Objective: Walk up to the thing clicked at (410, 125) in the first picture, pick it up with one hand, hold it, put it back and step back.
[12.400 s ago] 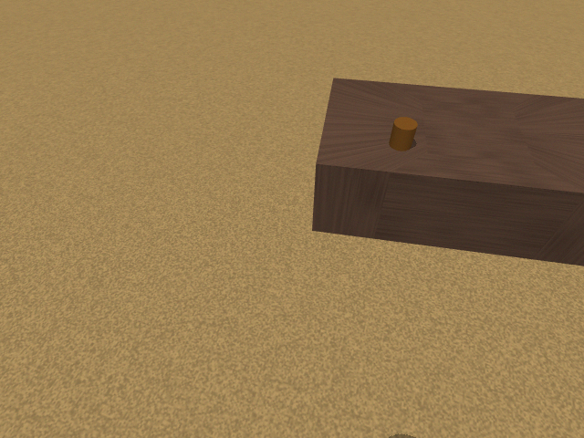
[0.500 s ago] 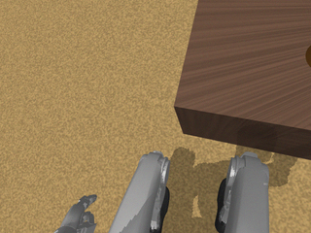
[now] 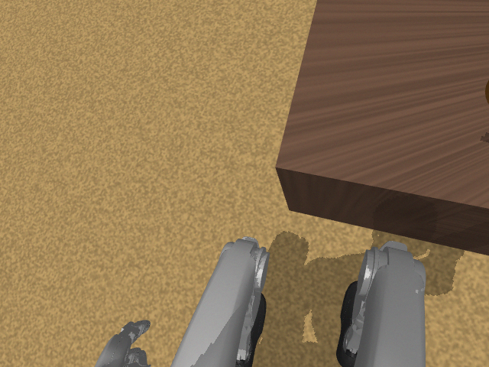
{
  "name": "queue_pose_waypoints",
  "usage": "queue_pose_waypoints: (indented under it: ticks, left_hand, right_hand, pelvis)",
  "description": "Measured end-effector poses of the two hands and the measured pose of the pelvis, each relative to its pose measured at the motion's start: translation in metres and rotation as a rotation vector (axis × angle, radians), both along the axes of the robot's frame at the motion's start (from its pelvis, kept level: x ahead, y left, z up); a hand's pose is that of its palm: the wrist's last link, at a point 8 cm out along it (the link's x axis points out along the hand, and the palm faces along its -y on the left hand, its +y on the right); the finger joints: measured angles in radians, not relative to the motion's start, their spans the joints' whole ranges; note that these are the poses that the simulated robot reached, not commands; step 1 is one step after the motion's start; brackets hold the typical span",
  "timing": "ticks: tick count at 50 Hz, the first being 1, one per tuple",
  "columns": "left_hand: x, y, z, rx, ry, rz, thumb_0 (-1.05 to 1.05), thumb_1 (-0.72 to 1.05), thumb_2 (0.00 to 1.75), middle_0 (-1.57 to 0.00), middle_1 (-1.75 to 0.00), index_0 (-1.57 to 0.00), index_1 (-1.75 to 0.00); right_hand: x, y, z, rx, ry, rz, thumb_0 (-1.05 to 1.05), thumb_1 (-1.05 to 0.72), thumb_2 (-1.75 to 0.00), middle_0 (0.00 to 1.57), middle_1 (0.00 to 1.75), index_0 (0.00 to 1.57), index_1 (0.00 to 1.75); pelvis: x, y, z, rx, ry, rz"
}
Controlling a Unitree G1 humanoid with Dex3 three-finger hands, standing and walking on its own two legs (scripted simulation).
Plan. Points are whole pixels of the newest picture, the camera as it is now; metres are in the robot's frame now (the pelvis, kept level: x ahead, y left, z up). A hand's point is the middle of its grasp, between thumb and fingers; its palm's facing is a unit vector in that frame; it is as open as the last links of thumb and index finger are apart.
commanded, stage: close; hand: right
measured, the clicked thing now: out of the picture +0.52 -0.34 -0.01
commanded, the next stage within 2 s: settle in 0.60 s
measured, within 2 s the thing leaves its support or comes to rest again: leaves its support in 0.92 s
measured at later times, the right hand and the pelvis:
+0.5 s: hand out of the picture +0.52 -0.34 +0.03, palm faces +0.42 +0.91 +0.00, open 10.1 cm; pelvis +0.00 +0.00 +0.01, yaw +0 degrees
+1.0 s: hand out of the picture +0.52 -0.35 +0.04, palm faces +0.42 +0.91 -0.02, open 7.0 cm; pelvis +0.00 +0.00 +0.02, yaw +0 degrees
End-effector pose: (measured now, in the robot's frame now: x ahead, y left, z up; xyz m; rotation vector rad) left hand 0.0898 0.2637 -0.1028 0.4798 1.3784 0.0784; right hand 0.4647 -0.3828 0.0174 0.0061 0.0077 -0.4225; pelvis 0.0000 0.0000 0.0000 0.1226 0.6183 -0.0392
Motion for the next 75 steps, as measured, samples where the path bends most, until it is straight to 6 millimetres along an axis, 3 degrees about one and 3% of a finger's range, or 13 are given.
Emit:
queue_pose_waypoints:
  ticks: [10,19,32,44,50,62,75]
  left_hand:
    - [-0.003,0.003,0.004,0.017,0.017,0.003,0.0,0.92,0.89,-0.2,-0.31,-0.21,-0.3]
    - [-0.003,0.0,0.007,0.008,0.018,0.009,0.0,0.92,0.89,-0.2,-0.31,-0.21,-0.3]
    - [-0.012,0.0,0.011,0.014,0.031,0.015,0.0,0.92,0.88,-0.2,-0.31,-0.21,-0.29]
    - [-0.019,-0.003,0.015,0.015,0.042,0.036,0.0,0.91,0.89,-0.2,-0.31,-0.21,-0.3]
    - [-0.018,-0.005,0.026,0.012,0.041,0.053,0.0,0.91,0.89,-0.2,-0.31,-0.21,-0.3]
    - [-0.004,-0.002,0.065,0.011,-0.003,0.069,0.0,0.91,0.89,-0.2,-0.31,-0.21,-0.3]
    - [0.012,0.001,0.098,0.034,-0.014,0.044,0.0,0.91,0.89,-0.2,-0.31,-0.21,-0.3]
  right_hand:
    - [0.008,0.002,0.0,-0.001,-0.004,-0.015,-0.02,0.49,-0.12,0.48,0.29,0.47,0.3]
    - [0.013,0.001,0.011,-0.015,0.001,-0.019,-0.01,0.37,-0.32,0.78,0.56,0.79,0.56]
    - [0.017,-0.002,0.012,-0.009,0.003,-0.016,-0.01,0.34,-0.7,0.68,0.72,1.14,0.96]
    - [0.02,-0.004,0.015,-0.02,0.02,-0.003,0.0,0.39,-0.88,0.6,0.9,1.28,1.24]
    - [0.017,-0.006,0.028,-0.015,0.031,-0.01,0.01,0.43,-0.93,0.6,0.95,1.33,1.36]
    - [0.022,-0.015,0.086,-0.02,0.031,-0.025,0.01,0.45,-0.95,0.6,0.96,1.41,1.46]
    - [0.017,-0.018,0.093,0.011,0.052,-0.014,0.01,0.45,-0.95,0.6,0.95,1.36,1.42]
  pelvis:
    - [0.001,0.0,0.0,0.001,0.004,-0.003]
    - [0.002,0.0,0.005,0.004,0.002,-0.005]
    - [-0.001,0.0,0.006,0.008,-0.001,-0.004]
    - [-0.001,-0.001,0.009,0.01,-0.002,-0.003]
    - [0.003,-0.001,0.022,0.007,0.001,-0.009]
    - [0.014,-0.003,0.062,0.004,0.003,-0.025]
    - [0.023,-0.006,0.088,0.002,0.002,-0.037]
